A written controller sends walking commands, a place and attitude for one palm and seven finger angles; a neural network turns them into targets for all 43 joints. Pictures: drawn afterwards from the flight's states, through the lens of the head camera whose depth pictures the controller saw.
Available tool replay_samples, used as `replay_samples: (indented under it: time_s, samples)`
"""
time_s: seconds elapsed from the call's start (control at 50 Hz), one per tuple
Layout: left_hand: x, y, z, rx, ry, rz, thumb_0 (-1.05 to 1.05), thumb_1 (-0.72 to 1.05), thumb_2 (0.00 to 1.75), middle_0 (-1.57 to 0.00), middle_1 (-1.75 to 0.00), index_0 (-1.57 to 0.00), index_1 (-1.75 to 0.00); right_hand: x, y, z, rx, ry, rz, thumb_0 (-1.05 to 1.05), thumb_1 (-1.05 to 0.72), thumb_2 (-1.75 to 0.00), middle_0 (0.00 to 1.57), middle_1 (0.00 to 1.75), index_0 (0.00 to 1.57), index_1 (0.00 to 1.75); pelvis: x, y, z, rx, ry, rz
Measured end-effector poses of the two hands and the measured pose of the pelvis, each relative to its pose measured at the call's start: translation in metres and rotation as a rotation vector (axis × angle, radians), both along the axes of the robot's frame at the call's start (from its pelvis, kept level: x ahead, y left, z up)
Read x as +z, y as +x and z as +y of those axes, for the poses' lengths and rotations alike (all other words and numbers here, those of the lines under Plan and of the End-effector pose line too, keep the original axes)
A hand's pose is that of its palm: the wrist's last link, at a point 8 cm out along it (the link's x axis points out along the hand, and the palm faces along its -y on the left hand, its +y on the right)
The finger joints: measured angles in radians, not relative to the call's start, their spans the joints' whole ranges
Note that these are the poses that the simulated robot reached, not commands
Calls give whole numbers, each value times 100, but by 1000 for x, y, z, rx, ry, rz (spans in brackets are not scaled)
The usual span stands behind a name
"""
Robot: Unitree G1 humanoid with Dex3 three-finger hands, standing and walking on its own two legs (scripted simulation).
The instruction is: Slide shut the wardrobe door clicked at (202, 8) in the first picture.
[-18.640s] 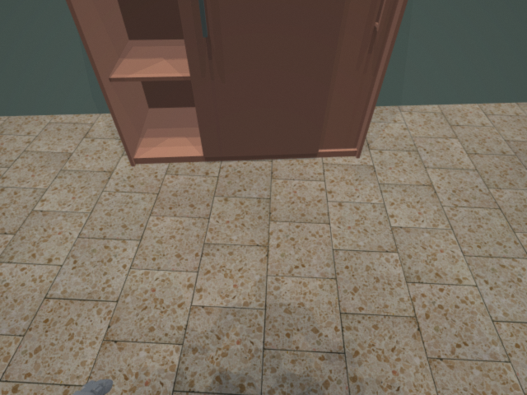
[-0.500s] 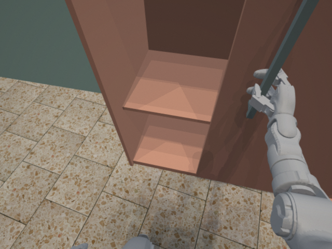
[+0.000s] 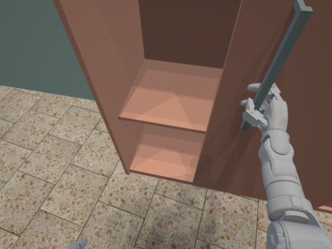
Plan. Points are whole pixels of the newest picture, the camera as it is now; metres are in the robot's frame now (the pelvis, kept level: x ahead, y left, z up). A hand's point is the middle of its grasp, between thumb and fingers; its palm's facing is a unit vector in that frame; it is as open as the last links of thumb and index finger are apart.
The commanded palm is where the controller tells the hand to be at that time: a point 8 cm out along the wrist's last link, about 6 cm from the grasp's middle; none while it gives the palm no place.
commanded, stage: tug the door sideways, standing still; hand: right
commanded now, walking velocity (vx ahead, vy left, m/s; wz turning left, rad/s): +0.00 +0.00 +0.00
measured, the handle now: (265, 80) +0.50 -0.17 +0.15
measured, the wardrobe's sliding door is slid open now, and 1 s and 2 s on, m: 0.40 0.34 0.27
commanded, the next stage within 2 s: step sideways, sliding the door along in 0.74 s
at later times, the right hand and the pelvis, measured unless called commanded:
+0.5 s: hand (242, 110) +0.44 -0.13 +0.09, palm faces +0.16 +0.99 -0.04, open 5.6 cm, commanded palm +0.42 -0.11 +0.09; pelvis -0.02 +0.01 -0.01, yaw -4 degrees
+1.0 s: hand (226, 108) +0.45 -0.09 +0.09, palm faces +0.00 +0.99 -0.17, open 5.6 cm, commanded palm +0.43 -0.12 +0.09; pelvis -0.01 +0.01 +0.00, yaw -1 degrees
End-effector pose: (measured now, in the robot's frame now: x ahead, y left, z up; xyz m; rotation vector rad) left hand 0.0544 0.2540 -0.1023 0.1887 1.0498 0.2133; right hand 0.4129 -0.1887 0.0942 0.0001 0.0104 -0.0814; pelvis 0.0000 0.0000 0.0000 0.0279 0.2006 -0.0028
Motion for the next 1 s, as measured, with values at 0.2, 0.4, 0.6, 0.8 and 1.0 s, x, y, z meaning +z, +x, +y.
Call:
replay_samples:
  time_s: [0.2,0.4,0.6,0.8,1.0]
  samples:
    - [-15,10,-13,-85,-30,28,1,91,90,-20,-30,-20,-30,1,3,2,-39,-16,20,1,-77,-84,38,139,38,139,-5,-7,-1,-47,1,9]
    - [-25,-13,-15,-105,-63,63,1,91,90,-20,-30,-20,-30,1,1,8,-69,-30,16,1,-80,-83,35,140,32,140,-10,-18,3,-62,-1,13]
    - [-27,-22,-6,-120,-58,90,1,91,90,-20,-30,-20,-30,0,2,20,-70,-43,5,0,-81,-82,34,140,29,140,-11,-19,8,-73,-2,20]
    - [-25,-2,-4,-141,-59,39,1,91,90,-20,-30,-20,-30,0,4,39,-51,-41,4,0,-81,-82,35,140,30,140,-10,-16,10,-74,-5,23]
    - [-14,17,1,-25,-9,-2,1,91,90,-20,-30,-20,-30,7,15,49,80,-169,66,-1,-73,-82,40,139,35,140,-2,-13,13,-21,-19,-55]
